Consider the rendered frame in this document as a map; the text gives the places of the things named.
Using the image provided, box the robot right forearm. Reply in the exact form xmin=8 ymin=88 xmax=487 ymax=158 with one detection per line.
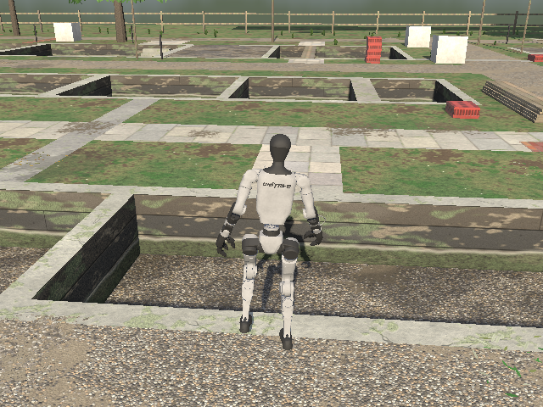
xmin=307 ymin=206 xmax=322 ymax=234

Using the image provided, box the robot right hand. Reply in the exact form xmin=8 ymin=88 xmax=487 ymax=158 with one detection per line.
xmin=304 ymin=231 xmax=323 ymax=246

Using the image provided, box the robot left forearm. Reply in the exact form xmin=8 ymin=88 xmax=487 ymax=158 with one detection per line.
xmin=220 ymin=202 xmax=240 ymax=237

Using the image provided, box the robot left foot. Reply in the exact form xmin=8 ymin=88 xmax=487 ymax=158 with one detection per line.
xmin=239 ymin=315 xmax=252 ymax=333

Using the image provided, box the left robot upper arm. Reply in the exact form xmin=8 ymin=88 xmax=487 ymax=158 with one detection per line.
xmin=232 ymin=169 xmax=260 ymax=215

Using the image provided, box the robot left hand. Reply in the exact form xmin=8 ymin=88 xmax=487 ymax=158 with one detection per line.
xmin=216 ymin=234 xmax=235 ymax=257

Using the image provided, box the right robot upper arm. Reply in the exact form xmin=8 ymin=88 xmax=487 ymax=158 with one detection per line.
xmin=294 ymin=172 xmax=316 ymax=220

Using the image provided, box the robot torso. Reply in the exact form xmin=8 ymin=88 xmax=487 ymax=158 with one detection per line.
xmin=256 ymin=166 xmax=296 ymax=254

